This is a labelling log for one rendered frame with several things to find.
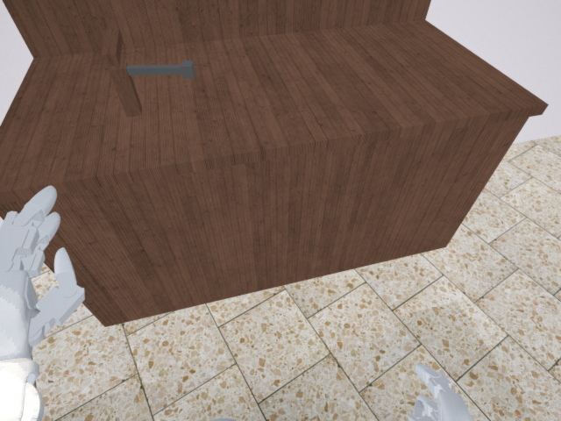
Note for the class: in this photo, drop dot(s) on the counter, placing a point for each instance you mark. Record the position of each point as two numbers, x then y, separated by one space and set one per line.
317 136

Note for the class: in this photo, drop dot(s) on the right robot hand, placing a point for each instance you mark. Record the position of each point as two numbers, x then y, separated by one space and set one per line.
450 406

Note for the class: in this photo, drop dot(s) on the left robot hand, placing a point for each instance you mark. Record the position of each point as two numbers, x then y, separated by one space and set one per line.
23 238

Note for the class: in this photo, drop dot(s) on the tap lever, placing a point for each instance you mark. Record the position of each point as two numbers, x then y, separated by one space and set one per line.
186 69

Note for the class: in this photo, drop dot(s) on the robot left forearm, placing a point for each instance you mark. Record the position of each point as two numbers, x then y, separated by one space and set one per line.
19 399

